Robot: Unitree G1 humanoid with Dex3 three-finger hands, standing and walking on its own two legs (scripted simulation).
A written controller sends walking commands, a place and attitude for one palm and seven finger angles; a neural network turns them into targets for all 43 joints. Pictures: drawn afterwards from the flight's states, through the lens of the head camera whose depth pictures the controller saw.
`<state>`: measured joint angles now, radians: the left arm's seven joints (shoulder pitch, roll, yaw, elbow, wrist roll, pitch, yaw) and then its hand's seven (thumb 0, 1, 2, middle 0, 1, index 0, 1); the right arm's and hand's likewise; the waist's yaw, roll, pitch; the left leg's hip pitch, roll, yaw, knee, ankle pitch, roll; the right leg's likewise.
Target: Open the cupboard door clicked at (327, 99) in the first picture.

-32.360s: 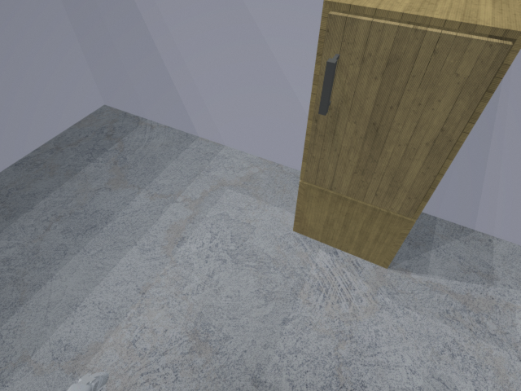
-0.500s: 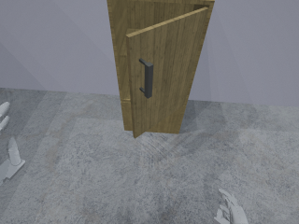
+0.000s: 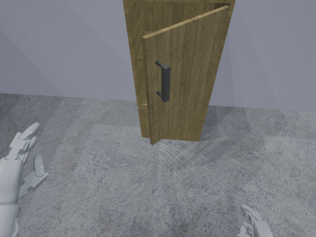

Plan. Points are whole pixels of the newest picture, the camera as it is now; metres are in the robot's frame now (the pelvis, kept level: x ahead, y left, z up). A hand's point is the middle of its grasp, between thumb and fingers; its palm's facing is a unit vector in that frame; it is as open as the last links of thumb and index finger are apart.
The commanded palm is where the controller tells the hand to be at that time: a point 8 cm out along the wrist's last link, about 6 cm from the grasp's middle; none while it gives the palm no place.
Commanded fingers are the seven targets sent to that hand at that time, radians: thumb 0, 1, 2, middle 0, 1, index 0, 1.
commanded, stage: let the arm hang, fingers relaxed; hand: left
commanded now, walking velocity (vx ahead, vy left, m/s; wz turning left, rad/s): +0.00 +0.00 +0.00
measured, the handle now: (162, 81) +0.63 +0.03 +0.03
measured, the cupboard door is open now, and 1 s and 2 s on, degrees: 44 44 44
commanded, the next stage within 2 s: look to check the result in 1.04 s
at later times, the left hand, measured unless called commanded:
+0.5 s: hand out of the picture -0.04 +0.18 -0.17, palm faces +0.03 -0.97 -0.25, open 7.3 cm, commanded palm none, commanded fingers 0.00 0.90 0.90 -0.20 -0.30 -0.20 -0.30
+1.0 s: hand out of the picture +0.01 +0.16 -0.17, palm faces +0.04 -0.98 -0.20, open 7.3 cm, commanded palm none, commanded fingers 0.00 0.90 0.90 -0.20 -0.30 -0.20 -0.30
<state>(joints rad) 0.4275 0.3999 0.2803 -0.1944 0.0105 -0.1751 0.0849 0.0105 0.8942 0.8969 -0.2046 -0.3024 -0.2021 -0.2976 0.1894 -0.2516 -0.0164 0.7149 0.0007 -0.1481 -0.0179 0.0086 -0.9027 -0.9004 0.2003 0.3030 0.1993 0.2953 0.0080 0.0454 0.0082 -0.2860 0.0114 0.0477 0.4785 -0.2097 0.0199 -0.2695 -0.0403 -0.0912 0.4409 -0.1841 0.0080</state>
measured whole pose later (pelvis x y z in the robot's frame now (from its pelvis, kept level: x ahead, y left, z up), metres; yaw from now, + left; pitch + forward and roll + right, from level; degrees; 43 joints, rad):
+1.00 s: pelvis -0.01 -0.02 +0.00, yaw +1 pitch -2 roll +0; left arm 0.23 0.15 0.03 1.13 0.01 0.00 0.02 0.01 0.93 0.90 -0.20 -0.30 -0.20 -0.30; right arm 0.29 -0.14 -0.01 1.13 -0.02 0.01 -0.02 0.00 -0.91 -0.90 0.20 0.30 0.20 0.29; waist -0.01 0.01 0.05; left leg -0.22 0.02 0.03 0.42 -0.17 -0.01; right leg -0.22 -0.03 -0.11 0.43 -0.19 -0.02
